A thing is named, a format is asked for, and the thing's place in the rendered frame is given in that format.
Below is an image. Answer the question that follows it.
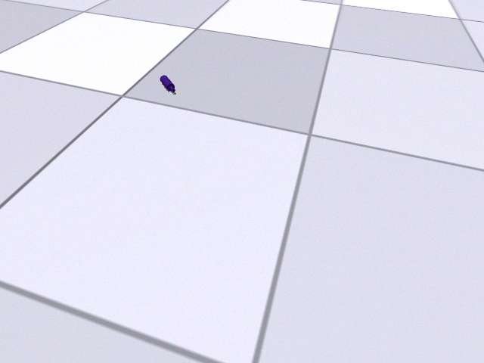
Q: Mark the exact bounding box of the bottle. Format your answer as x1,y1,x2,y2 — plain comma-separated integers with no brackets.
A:
160,76,175,92

